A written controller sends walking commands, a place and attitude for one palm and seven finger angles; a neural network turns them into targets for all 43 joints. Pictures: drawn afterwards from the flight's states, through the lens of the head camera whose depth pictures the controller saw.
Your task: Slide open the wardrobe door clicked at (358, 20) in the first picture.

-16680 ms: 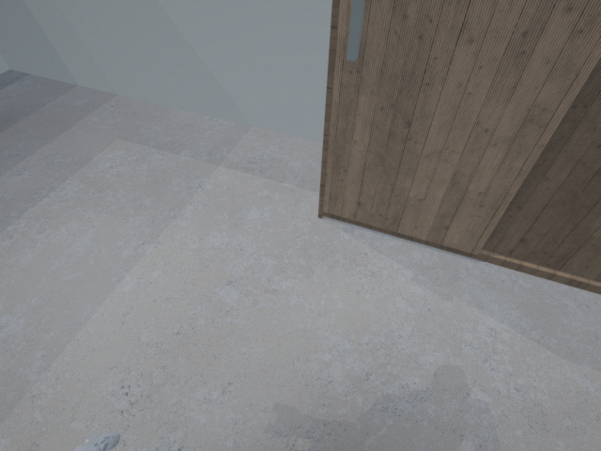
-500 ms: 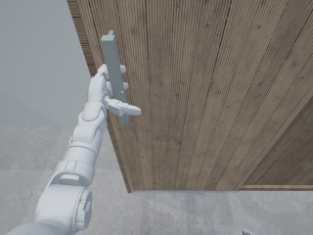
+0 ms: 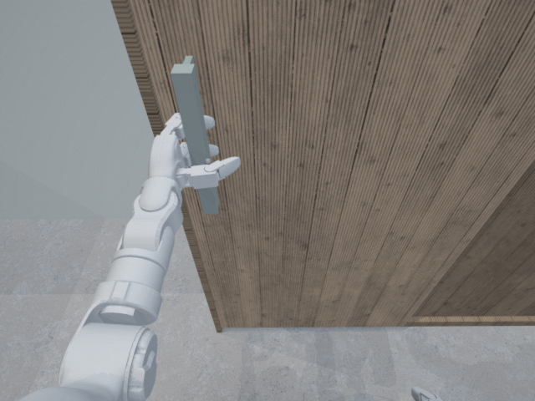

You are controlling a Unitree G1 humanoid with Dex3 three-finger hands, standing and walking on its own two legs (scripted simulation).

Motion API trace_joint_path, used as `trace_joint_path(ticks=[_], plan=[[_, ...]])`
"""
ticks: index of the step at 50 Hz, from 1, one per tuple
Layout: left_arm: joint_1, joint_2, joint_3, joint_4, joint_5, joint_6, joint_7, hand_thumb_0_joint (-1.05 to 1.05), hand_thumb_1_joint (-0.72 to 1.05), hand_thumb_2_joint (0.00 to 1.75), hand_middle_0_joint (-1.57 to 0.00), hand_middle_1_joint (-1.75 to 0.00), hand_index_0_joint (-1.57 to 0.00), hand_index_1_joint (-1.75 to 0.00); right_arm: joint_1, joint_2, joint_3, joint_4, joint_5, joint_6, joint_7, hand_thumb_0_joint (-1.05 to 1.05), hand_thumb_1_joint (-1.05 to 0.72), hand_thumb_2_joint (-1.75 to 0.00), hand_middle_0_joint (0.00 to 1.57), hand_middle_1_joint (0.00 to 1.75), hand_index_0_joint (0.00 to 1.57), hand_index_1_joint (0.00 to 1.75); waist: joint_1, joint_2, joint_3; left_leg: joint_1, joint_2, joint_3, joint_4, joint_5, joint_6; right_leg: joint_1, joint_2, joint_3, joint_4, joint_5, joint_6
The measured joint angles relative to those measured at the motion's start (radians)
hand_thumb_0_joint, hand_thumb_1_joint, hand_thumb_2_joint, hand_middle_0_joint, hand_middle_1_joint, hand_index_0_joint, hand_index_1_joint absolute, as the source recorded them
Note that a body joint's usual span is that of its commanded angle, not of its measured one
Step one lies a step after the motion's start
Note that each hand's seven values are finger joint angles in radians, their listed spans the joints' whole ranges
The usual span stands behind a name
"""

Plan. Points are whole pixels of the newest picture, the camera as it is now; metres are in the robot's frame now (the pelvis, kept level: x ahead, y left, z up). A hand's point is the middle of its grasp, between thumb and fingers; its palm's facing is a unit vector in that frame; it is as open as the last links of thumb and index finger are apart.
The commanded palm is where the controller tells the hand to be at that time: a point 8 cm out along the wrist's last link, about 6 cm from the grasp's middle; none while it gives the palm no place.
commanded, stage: grip the handle and tug to test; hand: left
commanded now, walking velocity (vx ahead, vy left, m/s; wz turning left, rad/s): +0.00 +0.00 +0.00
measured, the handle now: (201, 144) +0.49 +0.12 +0.14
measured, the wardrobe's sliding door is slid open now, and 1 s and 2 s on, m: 0.00 0.00 0.01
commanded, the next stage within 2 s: tug the door sideways, standing still in 0.98 s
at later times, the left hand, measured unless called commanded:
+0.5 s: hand (208, 160) +0.43 +0.10 +0.16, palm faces +0.03 -1.00 +0.01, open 6.3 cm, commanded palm +0.40 +0.15 +0.15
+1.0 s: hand (209, 161) +0.43 +0.09 +0.16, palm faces +0.02 -1.00 +0.00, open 6.3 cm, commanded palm +0.38 +0.15 +0.15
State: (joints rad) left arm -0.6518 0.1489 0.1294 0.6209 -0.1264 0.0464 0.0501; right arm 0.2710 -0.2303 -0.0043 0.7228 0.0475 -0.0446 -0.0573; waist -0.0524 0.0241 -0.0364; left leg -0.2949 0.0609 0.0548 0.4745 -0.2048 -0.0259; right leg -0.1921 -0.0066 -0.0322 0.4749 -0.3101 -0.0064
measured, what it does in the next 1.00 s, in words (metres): stands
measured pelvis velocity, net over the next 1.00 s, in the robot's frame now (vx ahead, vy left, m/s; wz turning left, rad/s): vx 0.03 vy -0.01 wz -0.02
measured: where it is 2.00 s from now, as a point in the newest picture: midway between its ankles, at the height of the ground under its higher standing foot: outside the picture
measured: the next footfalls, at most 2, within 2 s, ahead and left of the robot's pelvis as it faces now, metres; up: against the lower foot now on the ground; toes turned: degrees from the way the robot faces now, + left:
none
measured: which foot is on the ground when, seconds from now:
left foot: down 0.00-1.00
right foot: down 0.00-1.00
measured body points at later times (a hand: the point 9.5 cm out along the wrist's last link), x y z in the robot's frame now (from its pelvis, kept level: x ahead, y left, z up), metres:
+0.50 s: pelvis +0.01 -0.01 +0.00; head +0.01 -0.02 +0.45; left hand +0.42 +0.15 +0.16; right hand +0.13 -0.26 -0.11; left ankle +0.02 +0.14 -0.74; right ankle -0.04 -0.11 -0.74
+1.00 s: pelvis +0.03 -0.01 +0.00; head +0.02 -0.02 +0.45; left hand +0.42 +0.15 +0.16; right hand +0.14 -0.26 -0.11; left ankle +0.02 +0.14 -0.74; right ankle -0.04 -0.11 -0.74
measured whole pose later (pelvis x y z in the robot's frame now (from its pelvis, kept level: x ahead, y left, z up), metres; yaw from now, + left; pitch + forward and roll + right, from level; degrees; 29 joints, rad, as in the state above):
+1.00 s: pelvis +0.03 -0.01 +0.00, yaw -1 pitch +2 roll +1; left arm -0.47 0.14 0.13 0.35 -0.13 0.15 0.05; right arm 0.26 -0.23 -0.01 0.67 0.05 0.00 -0.05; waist -0.05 0.02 -0.05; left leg -0.23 0.06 0.07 0.43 -0.23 -0.04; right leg -0.13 0.00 -0.01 0.43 -0.33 -0.01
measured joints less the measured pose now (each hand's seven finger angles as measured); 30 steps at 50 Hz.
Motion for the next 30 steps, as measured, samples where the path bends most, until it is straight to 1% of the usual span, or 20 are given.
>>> trace_joint_path(ticks=[11, 19, 30], plan=[[0.024, -0.003, 0.004, -0.042, 0.000, 0.031, -0.003, 0.01, 0.64, 0.78, -0.35, -1.29, -0.36, -1.30, -0.013, -0.003, -0.003, -0.013, -0.001, 0.014, -0.003, 0.01, -0.90, -0.90, 0.20, 0.30, 0.20, 0.30, 0.003, -0.001, -0.005, 0.014, 0.000, 0.000, -0.009, -0.005, -0.003, 0.015, 0.000, 0.000, -0.010, -0.005, -0.002], [0.040, -0.007, 0.002, -0.065, 0.000, 0.042, -0.006, 0.01, 0.66, 0.77, -0.32, -1.31, -0.33, -1.32, -0.024, -0.002, 0.001, -0.019, -0.001, 0.026, -0.007, 0.01, -0.90, -0.90, 0.20, 0.30, 0.20, 0.30, 0.007, 0.000, -0.005, 0.025, 0.000, -0.002, -0.015, -0.007, -0.006, 0.026, 0.001, -0.003, -0.015, -0.008, -0.004], [0.010, -0.014, -0.002, -0.035, 0.001, 0.037, 0.000, 0.01, 0.65, 0.80, -0.31, -1.32, -0.33, -1.33, -0.026, -0.002, 0.000, -0.011, -0.004, 0.029, -0.008, 0.01, -0.90, -0.90, 0.20, 0.30, 0.20, 0.30, 0.012, 0.003, -0.001, 0.011, -0.002, -0.017, -0.008, -0.003, -0.008, 0.016, 0.001, -0.017, -0.004, -0.013, -0.008]])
